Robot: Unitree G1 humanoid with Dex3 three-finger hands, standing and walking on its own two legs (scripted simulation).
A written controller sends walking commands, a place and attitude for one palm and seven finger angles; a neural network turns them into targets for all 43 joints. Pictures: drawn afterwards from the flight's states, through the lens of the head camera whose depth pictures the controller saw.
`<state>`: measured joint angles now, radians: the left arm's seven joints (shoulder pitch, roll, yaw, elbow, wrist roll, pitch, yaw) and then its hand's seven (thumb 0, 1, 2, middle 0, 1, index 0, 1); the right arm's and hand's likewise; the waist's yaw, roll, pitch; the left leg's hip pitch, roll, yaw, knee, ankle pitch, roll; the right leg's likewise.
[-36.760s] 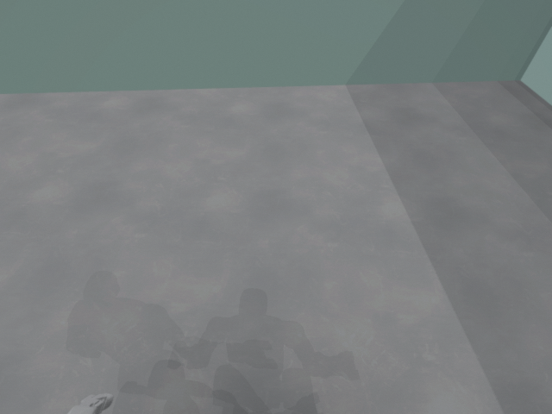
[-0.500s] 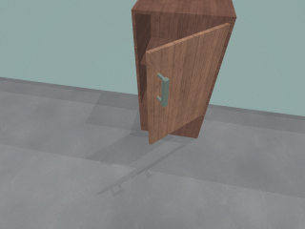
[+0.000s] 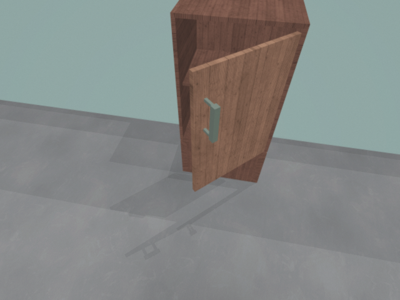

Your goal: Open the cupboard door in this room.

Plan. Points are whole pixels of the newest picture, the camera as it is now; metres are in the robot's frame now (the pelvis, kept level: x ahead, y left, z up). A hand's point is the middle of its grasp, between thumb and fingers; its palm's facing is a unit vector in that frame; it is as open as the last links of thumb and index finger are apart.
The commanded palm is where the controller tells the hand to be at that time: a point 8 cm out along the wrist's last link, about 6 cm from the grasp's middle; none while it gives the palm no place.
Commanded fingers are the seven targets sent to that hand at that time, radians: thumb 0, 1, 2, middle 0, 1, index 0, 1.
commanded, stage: walk to a spot facing it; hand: left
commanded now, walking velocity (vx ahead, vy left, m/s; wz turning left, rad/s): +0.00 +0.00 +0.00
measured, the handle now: (210, 120) +0.62 +0.00 -0.03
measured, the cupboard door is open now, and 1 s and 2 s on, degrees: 45 45 45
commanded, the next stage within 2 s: none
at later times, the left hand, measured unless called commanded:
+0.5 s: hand out of the picture +0.07 +0.17 -0.18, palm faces -0.08 -0.96 -0.28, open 7.4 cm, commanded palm none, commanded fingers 0.00 0.90 0.90 -0.20 -0.30 -0.20 -0.30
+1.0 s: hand out of the picture +0.12 +0.13 -0.16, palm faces -0.31 -0.91 -0.26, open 7.4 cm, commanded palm none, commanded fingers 0.00 0.90 0.90 -0.20 -0.30 -0.20 -0.30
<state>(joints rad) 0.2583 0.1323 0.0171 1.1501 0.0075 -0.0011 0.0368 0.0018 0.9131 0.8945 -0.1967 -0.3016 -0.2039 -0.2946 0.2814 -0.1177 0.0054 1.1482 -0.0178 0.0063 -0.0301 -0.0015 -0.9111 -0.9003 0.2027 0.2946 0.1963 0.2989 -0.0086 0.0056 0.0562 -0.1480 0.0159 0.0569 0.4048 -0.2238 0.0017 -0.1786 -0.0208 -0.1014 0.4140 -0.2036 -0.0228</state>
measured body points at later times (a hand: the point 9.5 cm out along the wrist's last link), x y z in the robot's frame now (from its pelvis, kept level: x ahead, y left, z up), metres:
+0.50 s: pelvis +0.00 -0.03 -0.02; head +0.04 -0.06 +0.42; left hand +0.07 +0.22 -0.16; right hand -0.01 -0.27 -0.19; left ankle +0.00 +0.12 -0.74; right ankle +0.00 -0.10 -0.75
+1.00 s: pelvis +0.02 -0.04 +0.00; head +0.07 -0.08 +0.45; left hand +0.14 +0.18 -0.14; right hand +0.07 -0.33 -0.14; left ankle +0.08 +0.12 -0.68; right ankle +0.00 -0.10 -0.74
